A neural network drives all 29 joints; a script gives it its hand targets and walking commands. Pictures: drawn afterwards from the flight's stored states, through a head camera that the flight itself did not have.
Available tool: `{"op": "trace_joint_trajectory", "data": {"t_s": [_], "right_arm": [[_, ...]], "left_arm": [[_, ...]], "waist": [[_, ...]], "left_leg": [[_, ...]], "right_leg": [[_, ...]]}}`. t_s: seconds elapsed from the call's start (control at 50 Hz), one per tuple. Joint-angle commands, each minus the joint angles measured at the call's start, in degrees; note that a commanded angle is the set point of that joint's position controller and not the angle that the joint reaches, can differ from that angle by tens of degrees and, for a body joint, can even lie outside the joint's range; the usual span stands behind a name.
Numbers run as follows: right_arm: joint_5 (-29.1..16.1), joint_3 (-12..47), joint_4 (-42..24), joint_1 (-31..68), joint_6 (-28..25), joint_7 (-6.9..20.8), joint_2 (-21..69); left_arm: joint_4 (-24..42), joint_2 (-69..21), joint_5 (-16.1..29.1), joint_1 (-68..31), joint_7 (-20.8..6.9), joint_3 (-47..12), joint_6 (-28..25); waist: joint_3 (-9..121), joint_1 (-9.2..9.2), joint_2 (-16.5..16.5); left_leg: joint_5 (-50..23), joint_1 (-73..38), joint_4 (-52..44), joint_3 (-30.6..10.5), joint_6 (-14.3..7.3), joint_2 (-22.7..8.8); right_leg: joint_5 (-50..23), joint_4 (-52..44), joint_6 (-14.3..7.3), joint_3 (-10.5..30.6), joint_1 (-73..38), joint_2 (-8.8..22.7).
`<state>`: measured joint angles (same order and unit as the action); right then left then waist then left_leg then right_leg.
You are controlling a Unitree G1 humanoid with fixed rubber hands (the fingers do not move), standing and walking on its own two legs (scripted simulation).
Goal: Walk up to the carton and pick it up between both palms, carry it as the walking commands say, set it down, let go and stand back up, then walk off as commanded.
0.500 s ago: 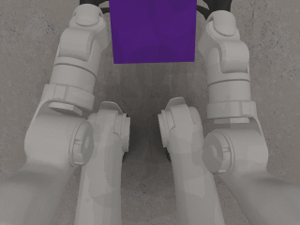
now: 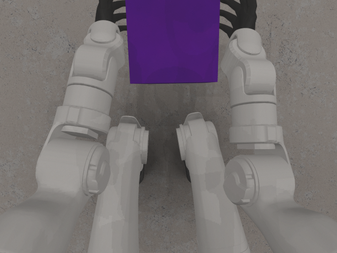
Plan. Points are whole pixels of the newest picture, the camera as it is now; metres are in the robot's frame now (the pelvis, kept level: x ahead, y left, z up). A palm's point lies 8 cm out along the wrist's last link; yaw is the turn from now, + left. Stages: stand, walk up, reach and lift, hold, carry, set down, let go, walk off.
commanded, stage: reach and lift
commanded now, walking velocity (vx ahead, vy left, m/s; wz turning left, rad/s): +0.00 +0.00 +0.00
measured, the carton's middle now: (174, 42) +0.51 -0.04 -0.17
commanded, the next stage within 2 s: none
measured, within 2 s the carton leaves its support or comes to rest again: neither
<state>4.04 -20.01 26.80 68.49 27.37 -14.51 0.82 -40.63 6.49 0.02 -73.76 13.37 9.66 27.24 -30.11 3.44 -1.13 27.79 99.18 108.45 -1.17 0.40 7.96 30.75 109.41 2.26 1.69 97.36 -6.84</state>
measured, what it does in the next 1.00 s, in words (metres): rises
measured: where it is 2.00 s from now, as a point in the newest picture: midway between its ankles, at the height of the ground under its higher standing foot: (164, 166)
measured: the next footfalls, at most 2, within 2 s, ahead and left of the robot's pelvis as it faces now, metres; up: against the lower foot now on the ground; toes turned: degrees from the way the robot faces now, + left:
none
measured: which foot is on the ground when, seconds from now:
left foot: down 0.00-1.00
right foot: down 0.00-1.00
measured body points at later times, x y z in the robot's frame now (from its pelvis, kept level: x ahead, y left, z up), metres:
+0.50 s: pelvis +0.00 +0.00 +0.05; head +0.29 -0.01 +0.38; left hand +0.52 +0.08 -0.04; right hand +0.50 -0.16 -0.02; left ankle +0.16 +0.10 -0.44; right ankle +0.15 -0.12 -0.44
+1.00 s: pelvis +0.00 +0.01 +0.10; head +0.27 -0.01 +0.46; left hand +0.50 +0.09 +0.03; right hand +0.47 -0.15 +0.04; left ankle +0.16 +0.10 -0.44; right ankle +0.15 -0.12 -0.44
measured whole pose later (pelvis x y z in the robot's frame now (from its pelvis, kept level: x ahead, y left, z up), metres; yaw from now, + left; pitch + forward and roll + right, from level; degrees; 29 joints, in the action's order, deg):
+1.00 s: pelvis +0.00 +0.01 +0.10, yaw +0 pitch +10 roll -1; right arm 6.7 -20.1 24.9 58.7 26.9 -13.4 4.2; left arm -39.0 2.8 -2.1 -64.7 13.7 9.3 28.0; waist -30.0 3.7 -1.3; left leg 24.3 73.8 88.6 -2.9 -0.5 7.4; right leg 26.5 88.7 2.1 3.1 72.0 -6.6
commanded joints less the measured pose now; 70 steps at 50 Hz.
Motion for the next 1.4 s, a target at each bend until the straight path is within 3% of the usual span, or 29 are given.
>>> {"op": "trace_joint_trajectory", "data": {"t_s": [0.0,0.12,0.22,0.24,0.28,0.34,0.36,0.48,0.54,0.56,0.62,0.64,0.66,0.78,0.82,0.88,0.9,0.92,0.96,0.98,1.0,1.02,1.1,1.12,1.22,1.3,1.32,1.34,1.38], "right_arm": [[-12.4,38.9,-9.3,54.9,-3.2,14.2,61.6],[-10.8,37.1,-7.6,53.6,-3.2,14.5,61.4],[-12.4,39.5,-9.2,52.3,-3.0,15.2,62.7],[-11.1,36.3,-4.8,53.1,-3.0,15.3,61.3],[-10.1,36.4,-6.1,51.6,-2.6,15.4,62.4],[-12.2,38.2,-8.8,55.0,-3.3,15.4,62.9],[-11.2,38.6,-7.4,53.2,-2.8,15.3,63.7],[-11.9,39.8,-8.6,51.5,-2.3,14.7,63.6],[-10.5,39.4,-8.6,48.0,-2.7,15.1,62.8],[-12.3,41.0,-11.8,50.0,-2.7,14.9,64.0],[-10.8,38.4,-5.9,47.5,-3.0,15.5,63.4],[-12.2,40.2,-10.1,50.5,-3.3,15.6,62.8],[-11.5,39.8,-8.3,48.9,-3.2,15.5,63.9],[-10.6,39.8,-9.3,45.8,-3.6,15.6,63.3],[-8.8,37.9,-5.0,42.9,-3.3,15.9,62.7],[-11.4,41.0,-9.6,45.1,-3.7,16.2,65.7],[-10.9,41.2,-9.2,43.8,-3.3,16.0,64.7],[-12.0,41.7,-12.1,45.9,-3.4,15.7,63.9],[-8.6,38.4,-3.8,42.9,-3.1,16.1,63.6],[-11.4,41.8,-11.3,46.0,-3.5,15.9,65.5],[-10.3,41.3,-8.4,43.7,-3.0,15.9,65.6],[-12.2,43.0,-13.0,46.1,-3.0,16.0,65.7],[-9.4,39.1,-3.0,40.9,-2.7,16.1,66.1],[-10.3,41.7,-8.6,42.8,-3.2,16.4,66.8],[-11.0,43.0,-8.8,39.3,-3.0,16.3,67.1],[-8.7,39.8,-3.2,36.2,-3.1,16.4,67.1],[-11.6,43.5,-7.7,38.2,-3.5,16.7,69.4],[-11.8,44.0,-10.5,37.4,-3.4,16.5,69.5],[-10.6,43.5,-11.2,37.9,-3.2,16.2,67.8]], "left_arm": [[19.3,-65.7,12.0,-57.3,-14.3,-29.1,-6.3],[19.6,-69.9,12.6,-57.4,-14.4,-29.8,-6.1],[23.0,-68.4,12.4,-58.0,-14.1,-31.3,-6.0],[16.3,-68.4,10.4,-56.3,-14.1,-29.0,-5.5],[19.8,-68.9,11.5,-56.9,-14.4,-30.0,-5.4],[18.1,-68.3,11.1,-56.5,-15.0,-28.6,-5.7],[17.5,-68.0,10.8,-55.2,-14.8,-27.9,-5.8],[19.8,-67.7,11.2,-54.7,-15.3,-28.6,-5.7],[20.4,-69.3,11.7,-53.3,-15.2,-31.2,-5.5],[22.2,-69.6,12.2,-52.5,-14.9,-32.0,-5.6],[18.8,-69.2,10.6,-52.6,-14.9,-30.7,-5.7],[21.9,-70.8,11.7,-53.1,-14.8,-32.1,-5.7],[21.5,-69.9,11.3,-53.5,-14.8,-31.6,-5.9],[19.7,-72.2,11.4,-47.6,-14.8,-32.2,-5.8],[18.6,-72.6,10.7,-48.8,-14.8,-31.4,-5.9],[21.7,-71.1,10.5,-48.1,-15.1,-32.3,-6.1],[24.4,-71.1,11.7,-50.6,-14.9,-33.7,-6.0],[24.5,-72.7,12.9,-51.5,-15.1,-34.4,-5.6],[16.6,-71.3,9.6,-46.7,-14.9,-30.9,-5.7],[20.6,-73.3,11.2,-46.3,-15.0,-32.3,-5.7],[21.1,-72.6,11.0,-47.0,-15.2,-32.2,-5.8],[24.8,-73.0,12.0,-48.8,-15.3,-34.0,-5.5],[18.9,-71.7,9.7,-47.1,-15.6,-31.0,-5.4],[19.9,-73.0,10.2,-45.2,-15.7,-31.6,-5.7],[24.6,-72.5,11.3,-45.2,-15.7,-34.2,-5.9],[20.1,-74.2,10.2,-43.3,-16.0,-33.5,-5.3],[23.8,-75.0,11.1,-43.6,-16.3,-35.8,-5.9],[26.4,-75.8,12.1,-42.9,-16.1,-36.3,-5.8],[23.1,-74.9,10.9,-40.7,-16.2,-35.3,-5.3]], "waist": [[134.9,1.13,-0.3],[137.4,4.12,-1.4],[138.7,1.21,-2.4],[131.9,2.41,-2.2],[134.6,3.41,-1.0],[134.7,0.89,-1.6],[134.1,1.2,0.9],[135.1,1.19,1.6],[134.9,3.14,-0.1],[138.2,1.35,0.1],[129.3,1.42,-2.4],[133.6,1.29,-2.6],[132.3,1.69,-0.4],[132.5,2.22,-0.9],[127.9,3.85,-1.6],[131.3,1.0,-0.9],[133.3,3.38,-0.2],[135.7,3.46,-2.1],[123.5,2.6,-0.6],[128.2,1.37,-0.2],[128.6,2.92,1.3],[133.9,1.23,-0.6],[119.4,1.73,-1.1],[123.3,0.26,0.8],[127.6,1.15,0.4],[118.8,2.68,-1.7],[123.2,1.41,-1.5],[127.6,2.71,-0.2],[125.1,2.11,-0.3]], "left_leg": [[-13.0,-46.3,-12.1,-0.3,-0.2,3.3],[-12.9,-51.3,-14.4,-1.8,0.3,3.1],[-15.0,-55.5,-16.4,-1.5,0.7,2.9],[-10.7,-52.7,-17.3,-2.2,0.6,2.6],[-10.3,-55.0,-19.0,-2.1,0.6,2.4],[-9.3,-52.6,-19.2,-1.3,-0.1,2.6],[-10.1,-53.3,-19.6,-1.8,-0.4,2.1],[-10.5,-54.2,-21.5,-1.8,-0.5,2.6],[-12.0,-58.0,-23.1,-3.3,-0.1,2.4],[-13.3,-61.4,-24.1,-3.1,0.0,2.5],[-9.7,-58.8,-24.8,-3.6,0.3,1.9],[-10.2,-62.3,-25.5,-3.6,0.1,2.2],[-10.5,-61.5,-25.8,-3.9,0.0,2.1],[-12.4,-65.2,-28.7,-4.9,0.0,1.7],[-9.6,-64.1,-29.6,-5.0,0.5,1.3],[-11.7,-66.3,-30.3,-4.5,-0.1,1.4],[-11.3,-67.1,-30.0,-4.6,0.1,1.4],[-11.4,-68.7,-31.0,-4.5,0.0,1.5],[-7.9,-63.7,-31.9,-5.6,-0.2,1.0],[-9.9,-67.8,-33.0,-5.7,-0.8,1.1],[-9.2,-67.4,-33.1,-5.9,-0.5,1.0],[-11.2,-70.1,-33.9,-5.0,-0.4,1.2],[-5.0,-63.8,-35.7,-5.5,-0.6,0.4],[-7.7,-67.7,-36.7,-5.7,-0.6,0.8],[-11.5,-73.3,-38.4,-6.5,-0.5,0.6],[-6.6,-70.8,-40.2,-7.3,-0.1,0.4],[-9.4,-73.7,-40.6,-6.6,-0.4,0.6],[-12.2,-77.0,-40.6,-7.2,-0.6,0.5],[-12.3,-75.9,-41.9,-6.8,-0.5,0.5]], "right_leg": [[-17.5,-15.5,-1.9,-0.2,-44.2,-3.6],[-16.6,-17.1,-2.8,-0.6,-44.5,-3.9],[-18.1,-19.3,-2.5,0.4,-47.8,-3.6],[-13.6,-19.6,-2.5,-0.6,-42.2,-3.7],[-14.3,-21.1,-2.5,-0.6,-46.5,-3.6],[-13.5,-21.8,-2.2,0.4,-48.8,-3.5],[-13.9,-22.4,-2.0,0.4,-48.5,-3.1],[-14.8,-25.2,-2.0,1.4,-54.2,-3.0],[-16.4,-25.3,-2.3,0.8,-52.0,-3.2],[-17.1,-26.2,-2.1,1.3,-55.5,-3.3],[-13.2,-27.4,-2.7,1.7,-49.9,-2.8],[-13.4,-27.7,-2.7,1.3,-51.8,-3.0],[-13.8,-28.4,-2.6,1.6,-52.6,-2.9],[-15.8,-30.1,-2.6,1.5,-55.0,-2.9],[-12.9,-31.3,-3.1,1.6,-52.1,-2.7],[-15.0,-32.5,-2.8,2.2,-57.3,-2.8],[-15.0,-32.7,-2.9,2.0,-58.3,-2.7],[-14.9,-34.0,-3.0,2.5,-61.1,-2.7],[-11.1,-34.1,-3.2,2.6,-53.0,-2.1],[-13.3,-34.8,-3.0,2.9,-58.9,-2.4],[-12.9,-35.3,-3.0,2.7,-59.7,-2.2],[-15.0,-35.7,-2.9,3.1,-63.3,-2.3],[-9.2,-37.8,-3.5,4.1,-58.3,-1.3],[-11.5,-38.1,-3.2,3.4,-61.6,-1.7],[-15.2,-39.6,-3.3,3.6,-64.6,-1.8],[-11.1,-41.5,-4.2,4.2,-60.7,-1.3],[-13.8,-41.9,-3.8,4.0,-64.4,-1.3],[-16.0,-42.6,-3.8,4.2,-68.0,-1.4],[-16.1,-43.7,-3.4,4.3,-69.1,-1.5]]}}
